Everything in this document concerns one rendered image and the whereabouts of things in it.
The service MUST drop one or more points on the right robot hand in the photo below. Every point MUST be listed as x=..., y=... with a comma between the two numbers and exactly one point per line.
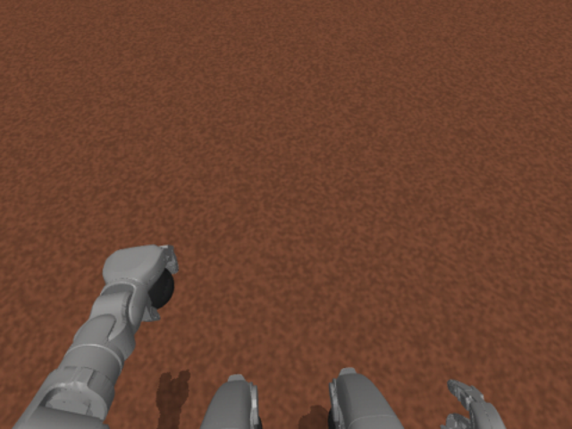
x=482, y=415

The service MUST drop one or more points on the left robot hand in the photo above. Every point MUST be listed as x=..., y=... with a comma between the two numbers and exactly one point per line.
x=143, y=264

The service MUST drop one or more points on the left robot arm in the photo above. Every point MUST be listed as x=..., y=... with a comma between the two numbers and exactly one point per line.
x=79, y=392

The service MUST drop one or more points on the ball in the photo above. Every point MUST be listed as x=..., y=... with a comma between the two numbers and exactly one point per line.
x=161, y=292

